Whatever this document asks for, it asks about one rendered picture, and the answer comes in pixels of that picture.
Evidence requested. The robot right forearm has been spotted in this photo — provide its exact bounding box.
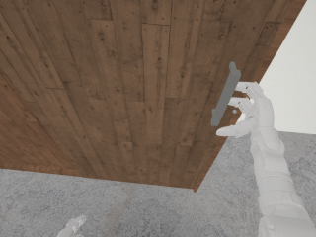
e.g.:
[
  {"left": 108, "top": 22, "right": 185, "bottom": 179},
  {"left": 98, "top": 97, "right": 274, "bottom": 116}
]
[{"left": 250, "top": 126, "right": 316, "bottom": 230}]

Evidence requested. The wardrobe door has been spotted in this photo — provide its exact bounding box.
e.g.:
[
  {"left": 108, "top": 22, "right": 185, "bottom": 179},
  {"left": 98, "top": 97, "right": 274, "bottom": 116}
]
[
  {"left": 0, "top": 69, "right": 77, "bottom": 170},
  {"left": 0, "top": 0, "right": 294, "bottom": 190}
]

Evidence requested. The robot right upper arm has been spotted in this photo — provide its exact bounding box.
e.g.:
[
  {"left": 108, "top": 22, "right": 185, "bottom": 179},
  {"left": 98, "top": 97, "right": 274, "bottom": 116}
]
[{"left": 258, "top": 214, "right": 316, "bottom": 237}]

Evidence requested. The handle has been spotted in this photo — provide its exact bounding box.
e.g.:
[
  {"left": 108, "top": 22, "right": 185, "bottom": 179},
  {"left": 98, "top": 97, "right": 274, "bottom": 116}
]
[{"left": 210, "top": 61, "right": 242, "bottom": 126}]

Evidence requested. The robot left hand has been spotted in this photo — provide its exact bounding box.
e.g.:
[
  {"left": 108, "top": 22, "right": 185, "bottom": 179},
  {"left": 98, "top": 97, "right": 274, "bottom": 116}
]
[{"left": 57, "top": 215, "right": 87, "bottom": 237}]

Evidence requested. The robot right hand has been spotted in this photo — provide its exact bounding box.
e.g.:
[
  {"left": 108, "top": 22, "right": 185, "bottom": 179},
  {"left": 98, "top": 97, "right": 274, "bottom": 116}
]
[{"left": 216, "top": 81, "right": 275, "bottom": 138}]

